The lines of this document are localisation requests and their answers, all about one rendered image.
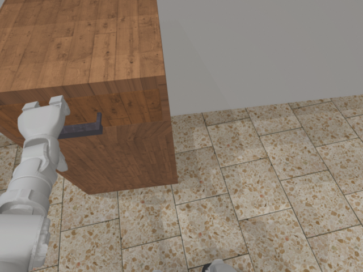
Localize handle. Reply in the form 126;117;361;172
58;112;103;139

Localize cabinet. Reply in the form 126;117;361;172
0;0;178;195

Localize left robot forearm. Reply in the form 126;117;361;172
0;134;60;218

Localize left robot upper arm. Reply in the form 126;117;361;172
0;214;50;272

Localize right robot shin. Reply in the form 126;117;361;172
209;259;224;267

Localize robot left hand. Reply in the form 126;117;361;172
18;95;70;172

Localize drawer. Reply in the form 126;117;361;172
0;89;163;137

